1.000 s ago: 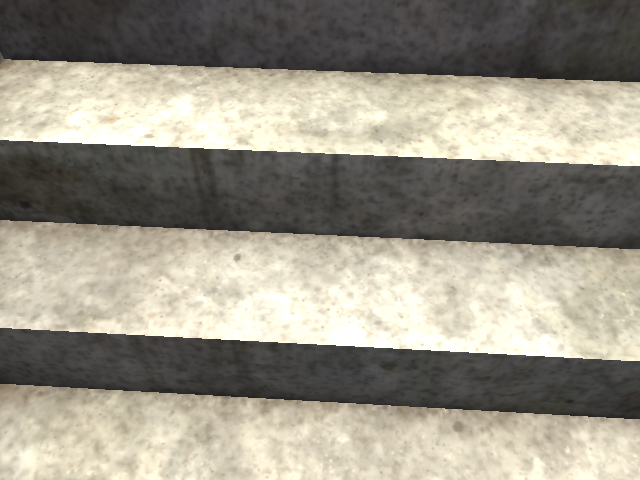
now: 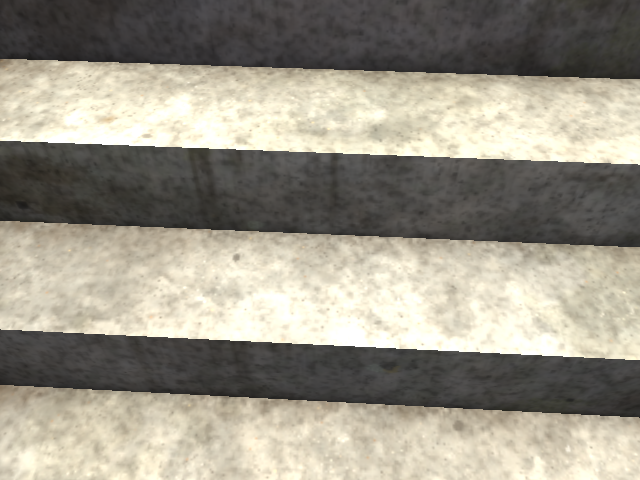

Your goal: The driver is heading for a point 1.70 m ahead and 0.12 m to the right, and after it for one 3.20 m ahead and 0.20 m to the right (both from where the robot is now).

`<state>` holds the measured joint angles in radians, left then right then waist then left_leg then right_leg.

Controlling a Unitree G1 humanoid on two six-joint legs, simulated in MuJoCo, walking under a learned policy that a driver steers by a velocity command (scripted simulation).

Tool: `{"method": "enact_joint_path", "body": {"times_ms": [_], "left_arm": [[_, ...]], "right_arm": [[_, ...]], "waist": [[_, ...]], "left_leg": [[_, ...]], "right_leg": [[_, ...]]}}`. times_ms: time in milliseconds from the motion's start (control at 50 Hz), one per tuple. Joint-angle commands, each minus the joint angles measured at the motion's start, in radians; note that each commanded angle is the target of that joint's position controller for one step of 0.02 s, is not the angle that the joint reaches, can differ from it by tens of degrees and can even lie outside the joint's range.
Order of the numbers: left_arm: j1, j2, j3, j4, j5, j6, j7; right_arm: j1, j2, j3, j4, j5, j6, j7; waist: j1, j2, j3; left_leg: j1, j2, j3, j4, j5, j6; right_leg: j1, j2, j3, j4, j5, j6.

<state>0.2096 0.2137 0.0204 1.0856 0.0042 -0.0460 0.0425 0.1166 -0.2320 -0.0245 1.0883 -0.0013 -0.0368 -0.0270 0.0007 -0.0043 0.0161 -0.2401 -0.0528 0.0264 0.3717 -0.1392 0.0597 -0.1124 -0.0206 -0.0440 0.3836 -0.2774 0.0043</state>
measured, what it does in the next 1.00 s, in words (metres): steps on the spot: right foot, then left foot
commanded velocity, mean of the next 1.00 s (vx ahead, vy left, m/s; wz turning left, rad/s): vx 0.18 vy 0.00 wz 0.00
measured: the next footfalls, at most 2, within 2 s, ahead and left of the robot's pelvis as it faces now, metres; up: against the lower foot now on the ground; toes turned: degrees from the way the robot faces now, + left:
right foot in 0.34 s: -0.07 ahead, -0.18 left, +0.00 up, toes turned +0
left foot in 0.72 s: +0.03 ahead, +0.05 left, +0.00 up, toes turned +2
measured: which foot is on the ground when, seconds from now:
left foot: down 0.00-0.34, up 0.36-0.70, down 0.72-1.00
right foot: down 0.00-0.06, up 0.08-0.32, down 0.34-0.74, up 0.76-1.00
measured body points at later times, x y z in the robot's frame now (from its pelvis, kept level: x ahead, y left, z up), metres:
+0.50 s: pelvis -0.06 -0.07 +0.00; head -0.06 -0.10 +0.45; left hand -0.04 +0.19 -0.13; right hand +0.04 -0.35 -0.14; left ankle -0.04 +0.07 -0.70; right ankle -0.11 -0.18 -0.74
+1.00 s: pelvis +0.04 -0.05 +0.00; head +0.05 -0.04 +0.45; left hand +0.17 +0.20 -0.12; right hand +0.06 -0.32 -0.13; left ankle -0.01 +0.04 -0.74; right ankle +0.12 -0.20 -0.69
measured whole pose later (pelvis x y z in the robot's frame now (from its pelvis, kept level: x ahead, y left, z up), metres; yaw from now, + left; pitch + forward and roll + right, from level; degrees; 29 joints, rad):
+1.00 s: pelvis +0.04 -0.05 +0.00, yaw -1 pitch +3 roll +1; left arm 0.15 0.24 0.07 0.92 0.00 -0.09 0.04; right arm 0.29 -0.22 -0.06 1.03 -0.01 -0.07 -0.02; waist -0.03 -0.04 -0.04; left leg -0.09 -0.04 0.06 0.24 -0.20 0.05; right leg -0.62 -0.10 -0.01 0.88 -0.19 0.01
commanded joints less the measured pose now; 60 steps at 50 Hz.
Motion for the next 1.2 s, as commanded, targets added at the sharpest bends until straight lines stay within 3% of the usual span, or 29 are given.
{"method": "enact_joint_path", "body": {"times_ms": [20,60,80,100,160,240,260,300,320,360,380,400,420,440,480,540,640,720,740,760,800,840,940,1040,1080,1140,1160,1180,1200], "left_arm": [[-0.070,0.167,0.047,-0.104,0.037,-0.009,-0.022],[-0.052,0.128,0.042,-0.125,0.040,-0.008,-0.028],[-0.020,0.104,0.034,-0.124,0.042,-0.003,-0.019],[0.011,0.102,0.025,-0.114,0.046,0.002,-0.007],[-0.036,0.104,0.015,-0.160,0.039,0.003,-0.003],[0.025,0.125,0.018,-0.164,0.021,0.038,-0.052],[0.035,0.137,0.024,-0.162,0.010,0.038,-0.067],[0.133,0.133,0.036,-0.127,-0.010,0.027,-0.096],[0.123,0.114,0.033,-0.117,-0.052,0.046,-0.050],[0.051,0.249,0.046,-0.131,-0.007,0.073,-0.017],[0.088,0.195,0.026,-0.123,0.071,0.055,-0.019],[0.008,0.190,0.030,-0.124,0.072,0.039,-0.016],[-0.092,0.256,0.056,-0.155,0.036,0.009,-0.005],[-0.070,0.227,0.053,-0.156,0.012,-0.007,0.001],[0.043,0.173,0.050,-0.116,-0.017,-0.023,0.007],[0.156,0.147,0.057,-0.079,-0.013,-0.028,0.015],[0.157,0.196,0.090,-0.104,-0.025,-0.034,-0.001],[0.073,0.155,0.081,-0.142,-0.028,-0.046,-0.009],[0.036,0.088,0.063,-0.176,-0.016,-0.062,-0.012],[0.031,0.061,0.049,-0.194,-0.008,-0.074,-0.009],[0.051,0.139,0.072,-0.170,-0.033,-0.073,-0.021],[0.022,0.120,0.074,-0.178,-0.018,-0.066,-0.015],[-0.039,0.059,0.059,-0.203,0.002,-0.058,-0.006],[-0.063,0.036,0.033,-0.204,-0.019,-0.015,-0.015],[0.016,0.076,0.048,-0.201,0.000,-0.011,-0.016],[0.207,0.097,0.085,-0.137,0.004,-0.035,-0.028],[0.305,0.167,0.096,-0.106,0.010,-0.031,-0.024],[0.298,0.192,0.078,-0.114,0.027,-0.023,-0.023],[0.321,0.181,0.080,-0.100,0.026,-0.024,-0.029]], "right_arm": [[-0.043,-0.146,-0.045,-0.097,-0.018,-0.020,0.012],[0.050,-0.186,-0.065,-0.103,-0.022,-0.034,0.004],[0.112,-0.192,-0.071,-0.099,-0.033,-0.043,-0.011],[0.129,-0.174,-0.076,-0.111,-0.047,-0.066,-0.028],[-0.114,-0.109,-0.066,-0.167,-0.026,-0.108,-0.016],[-0.098,-0.206,-0.100,-0.160,-0.014,-0.095,-0.009],[-0.092,-0.209,-0.101,-0.166,-0.016,-0.084,-0.006],[-0.134,-0.160,-0.077,-0.190,0.003,-0.047,0.013],[0.034,-0.148,-0.066,-0.146,0.029,0.023,-0.010],[0.053,-0.027,-0.047,-0.169,-0.031,0.031,0.012],[-0.049,-0.043,-0.035,-0.169,-0.051,0.051,0.025],[-0.077,-0.063,-0.043,-0.177,-0.041,0.054,0.036],[-0.111,-0.183,-0.093,-0.190,0.006,0.033,0.006],[-0.101,-0.204,-0.100,-0.171,0.002,0.022,-0.007],[-0.073,-0.137,-0.090,-0.146,-0.005,-0.003,-0.007],[-0.149,-0.052,-0.061,-0.166,0.017,-0.036,-0.001],[-0.139,-0.072,-0.044,-0.176,0.025,-0.051,0.008],[0.114,-0.150,-0.077,-0.113,0.025,-0.050,-0.002],[0.233,-0.227,-0.101,-0.090,0.013,-0.045,-0.007],[0.325,-0.268,-0.115,-0.063,0.009,-0.039,-0.001],[0.176,-0.151,-0.082,-0.104,-0.002,-0.053,0.007],[0.075,-0.115,-0.066,-0.136,0.014,-0.059,0.011],[0.100,-0.138,-0.062,-0.128,-0.005,-0.060,0.006],[0.140,-0.134,-0.053,-0.131,0.002,-0.034,0.009],[0.094,-0.164,-0.054,-0.144,0.012,-0.030,0.002],[0.060,-0.128,-0.039,-0.162,0.039,-0.022,-0.001],[0.038,-0.077,-0.023,-0.192,0.003,-0.034,0.006],[0.197,0.037,-0.003,-0.142,-0.010,-0.062,0.018],[0.315,-0.018,-0.019,-0.113,0.028,-0.070,0.026]], "waist": [[-0.013,0.034,-0.165],[-0.030,0.089,-0.167],[-0.055,0.157,-0.167],[-0.073,0.155,-0.176],[0.012,0.004,-0.112],[0.013,0.082,-0.150],[0.012,0.095,-0.168],[0.060,0.086,-0.171],[0.042,0.167,-0.179],[-0.039,-0.219,-0.115],[0.042,-0.133,-0.019],[-0.006,-0.149,0.080],[-0.026,-0.196,0.056],[-0.011,-0.187,0.027],[0.012,-0.131,0.019],[0.064,-0.117,0.046],[0.059,-0.145,0.027],[-0.079,-0.078,-0.117],[-0.111,0.079,-0.185],[-0.133,0.249,-0.190],[-0.057,0.109,-0.071],[-0.011,0.079,0.011],[0.008,0.072,-0.004],[0.010,0.134,-0.005],[0.081,0.155,-0.059],[0.180,0.071,-0.112],[0.183,-0.141,-0.115],[0.063,-0.274,-0.154],[0.038,-0.205,-0.182]], "left_leg": [[0.126,0.145,-0.124,0.037,0.314,0.137],[0.130,0.282,-0.276,-0.014,0.412,0.282],[0.123,0.417,-0.399,-0.063,0.557,0.382],[0.100,0.491,-0.431,-0.100,0.590,0.387],[-0.083,0.346,-0.232,-0.126,0.359,0.250],[-0.004,0.262,-0.148,-0.090,0.467,0.194],[0.042,0.281,-0.178,-0.078,0.451,0.198],[-0.060,0.275,-0.207,-0.073,-0.046,0.109],[0.002,0.186,-0.136,-0.015,-0.129,0.034],[-0.315,0.052,0.017,0.275,-0.387,-0.098],[-0.220,0.056,-0.057,0.299,-0.318,-0.107],[-0.213,0.056,-0.056,0.371,-0.214,-0.100],[-0.278,0.073,-0.064,0.446,-0.155,-0.091],[-0.345,0.077,-0.058,0.511,-0.157,-0.092],[-0.414,0.091,-0.057,0.519,-0.133,-0.092],[-0.411,0.093,-0.016,0.372,-0.129,-0.081],[-0.223,0.068,0.029,0.165,-0.201,-0.032],[0.262,0.086,-0.024,-0.033,0.003,0.039],[0.488,0.233,-0.231,-0.027,0.061,0.115],[0.574,0.403,-0.486,-0.130,0.052,0.234],[0.388,0.391,-0.417,-0.180,-0.126,0.222],[0.232,0.337,-0.309,-0.246,-0.096,0.172],[0.052,0.242,-0.086,-0.231,0.266,0.160],[-0.007,0.280,-0.093,-0.168,0.294,0.172],[0.080,0.327,-0.117,-0.056,0.635,0.166],[0.058,0.179,-0.014,0.415,0.766,0.086],[-0.258,0.089,0.009,0.794,0.149,0.020],[-0.449,-0.007,-0.095,1.135,-0.382,0.002],[-0.520,-0.006,-0.179,1.278,-0.416,0.004]], "right_leg": [[-0.115,-0.043,0.022,0.091,0.209,-0.091],[-0.224,-0.011,-0.005,0.270,0.061,-0.076],[-0.284,0.013,0.010,0.493,-0.300,-0.032],[-0.331,-0.044,0.119,0.799,-0.507,0.009],[-0.300,-0.061,0.140,0.860,-0.402,0.058],[-0.218,-0.028,0.042,0.501,-0.241,0.093],[-0.210,-0.017,0.033,0.405,-0.180,0.089],[-0.040,-0.029,0.039,0.128,0.005,0.052],[-0.040,0.014,0.004,-0.078,-0.026,-0.023],[-0.077,-0.340,0.413,-0.152,-0.087,-0.212],[-0.273,-0.367,0.500,-0.330,-0.374,-0.201],[-0.328,-0.298,0.439,-0.361,-0.414,-0.162],[-0.229,-0.238,0.352,-0.285,-0.290,-0.145],[-0.134,-0.225,0.312,-0.261,-0.210,-0.138],[-0.002,-0.215,0.290,-0.236,-0.117,-0.147],[0.074,-0.206,0.261,-0.234,0.006,-0.172],[0.049,-0.226,0.266,-0.205,0.137,-0.215],[-0.113,-0.140,0.168,0.031,0.412,-0.138],[-0.356,-0.028,0.048,0.280,0.296,-0.058],[-0.596,0.050,0.012,0.517,-0.199,-0.018],[-0.671,-0.062,0.113,0.770,-0.191,-0.046],[-0.659,-0.110,0.103,0.729,-0.070,-0.044],[-0.495,-0.079,0.030,0.527,0.115,0.005],[-0.330,-0.027,-0.033,0.468,0.033,-0.011],[-0.277,-0.014,-0.030,0.440,-0.046,-0.073],[0.024,0.058,-0.072,-0.035,0.253,-0.116],[0.250,-0.150,0.210,-0.071,0.614,-0.154],[0.286,-0.351,0.466,0.030,1.126,-0.267],[0.218,-0.440,0.544,-0.062,0.687,-0.412]]}}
